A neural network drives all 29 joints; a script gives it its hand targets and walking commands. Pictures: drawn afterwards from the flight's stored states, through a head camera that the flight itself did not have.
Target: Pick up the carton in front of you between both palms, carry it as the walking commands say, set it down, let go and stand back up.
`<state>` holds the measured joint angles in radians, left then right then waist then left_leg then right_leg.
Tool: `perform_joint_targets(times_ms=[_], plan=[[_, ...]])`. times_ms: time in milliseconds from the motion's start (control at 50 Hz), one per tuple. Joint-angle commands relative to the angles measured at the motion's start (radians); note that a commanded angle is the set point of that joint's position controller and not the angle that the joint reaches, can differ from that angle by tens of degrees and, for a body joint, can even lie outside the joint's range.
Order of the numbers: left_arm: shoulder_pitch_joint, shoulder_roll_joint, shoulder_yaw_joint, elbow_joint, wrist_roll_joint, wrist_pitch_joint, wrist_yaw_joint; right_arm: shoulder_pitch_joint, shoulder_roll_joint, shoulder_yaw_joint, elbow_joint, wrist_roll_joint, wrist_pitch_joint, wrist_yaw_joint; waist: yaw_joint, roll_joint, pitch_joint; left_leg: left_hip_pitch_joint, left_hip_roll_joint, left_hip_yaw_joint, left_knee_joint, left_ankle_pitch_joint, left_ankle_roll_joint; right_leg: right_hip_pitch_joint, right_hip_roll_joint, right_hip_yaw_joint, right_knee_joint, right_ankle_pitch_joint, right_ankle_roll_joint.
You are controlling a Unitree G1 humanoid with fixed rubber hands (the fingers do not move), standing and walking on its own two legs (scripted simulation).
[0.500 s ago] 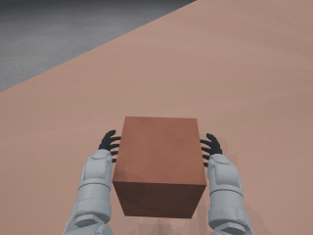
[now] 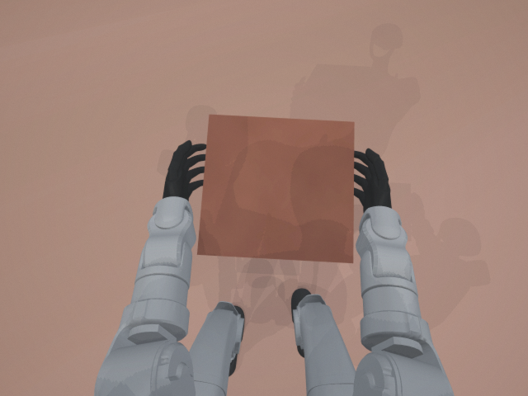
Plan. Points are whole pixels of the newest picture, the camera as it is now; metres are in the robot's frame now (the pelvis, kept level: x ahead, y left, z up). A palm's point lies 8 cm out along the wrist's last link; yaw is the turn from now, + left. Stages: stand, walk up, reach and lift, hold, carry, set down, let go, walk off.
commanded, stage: set down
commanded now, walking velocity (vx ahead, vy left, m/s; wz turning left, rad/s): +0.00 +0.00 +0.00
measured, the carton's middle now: (274, 199) +0.40 -0.01 -0.16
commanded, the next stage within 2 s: none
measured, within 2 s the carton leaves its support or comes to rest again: rests again in 1.84 s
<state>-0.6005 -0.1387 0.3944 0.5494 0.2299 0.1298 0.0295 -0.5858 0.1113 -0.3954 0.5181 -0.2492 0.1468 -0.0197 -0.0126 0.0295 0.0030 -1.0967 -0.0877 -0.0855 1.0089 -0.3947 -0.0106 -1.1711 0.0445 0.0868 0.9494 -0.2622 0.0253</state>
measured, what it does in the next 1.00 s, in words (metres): lowers itself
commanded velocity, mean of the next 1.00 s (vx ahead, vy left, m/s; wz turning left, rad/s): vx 0.00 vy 0.00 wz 0.00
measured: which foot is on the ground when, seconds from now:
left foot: down 0.00-1.00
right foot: down 0.00-1.00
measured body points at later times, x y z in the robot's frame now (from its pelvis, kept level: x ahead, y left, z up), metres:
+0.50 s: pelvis -0.02 -0.01 -0.13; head +0.24 -0.02 +0.24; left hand +0.45 +0.13 -0.22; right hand +0.44 -0.18 -0.23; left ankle +0.03 +0.12 -0.66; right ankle +0.09 -0.13 -0.66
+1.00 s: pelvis -0.05 -0.01 -0.25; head +0.28 -0.02 +0.06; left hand +0.48 +0.12 -0.38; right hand +0.46 -0.18 -0.39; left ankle +0.03 +0.12 -0.66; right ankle +0.09 -0.13 -0.66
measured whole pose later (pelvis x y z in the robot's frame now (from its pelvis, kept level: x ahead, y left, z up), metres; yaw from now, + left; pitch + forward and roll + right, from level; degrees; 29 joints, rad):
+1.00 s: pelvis -0.05 -0.01 -0.25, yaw +4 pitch +47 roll +3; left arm -1.19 0.07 0.41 0.84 0.13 0.21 0.09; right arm -1.13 -0.07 -0.45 0.75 -0.18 0.24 -0.08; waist -0.05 0.03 -0.02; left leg -2.14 -0.18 -0.05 1.93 -0.61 -0.07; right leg -2.24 0.11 0.10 1.87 -0.44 0.06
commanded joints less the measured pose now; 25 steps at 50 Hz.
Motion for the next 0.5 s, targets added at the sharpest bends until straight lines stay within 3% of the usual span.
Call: perform_joint_targets(times_ms=[0, 80, 160, 300, 480], plan=[[-0.503, -0.885, -0.618, -0.007, -0.111, -0.029, -0.160, -0.495, 0.861, 0.610, 0.008, 0.098, -0.024, 0.189, -0.018, -0.017, -1.065, 0.156, -0.066, 0.028, -0.006, 0.418, -0.045, 0.584, 0.091, -0.055, 0.122, 0.434, -0.007], [-0.530, -0.896, -0.596, 0.030, -0.109, 0.026, -0.164, -0.519, 0.848, 0.565, 0.063, 0.084, 0.027, 0.215, -0.028, -0.002, -0.973, 0.045, -0.066, 0.032, 0.035, 0.260, -0.049, 0.365, 0.096, -0.080, 0.166, 0.249, -0.013], [-0.576, -0.887, -0.541, 0.087, -0.097, 0.060, -0.168, -0.563, 0.836, 0.502, 0.127, 0.066, 0.059, 0.227, -0.032, 0.001, -0.915, -0.071, -0.075, 0.043, 0.083, 0.171, -0.047, 0.225, 0.096, -0.090, 0.218, 0.159, -0.012], [-0.666, -0.832, -0.464, 0.153, -0.086, 0.050, -0.157, -0.639, 0.816, 0.435, 0.193, 0.061, 0.060, 0.207, -0.028, -0.017, -0.949, -0.267, -0.094, 0.071, 0.215, 0.137, -0.043, 0.095, 0.100, -0.090, 0.336, 0.151, 0.001], [-0.809, -0.785, -0.476, 0.159, -0.129, 0.036, -0.145, -0.775, 0.801, 0.470, 0.172, 0.109, 0.051, 0.153, -0.024, -0.046, -1.091, -0.446, -0.114, 0.110, 0.398, 0.090, -0.042, 0.036, 0.107, -0.096, 0.495, 0.156, 0.023]])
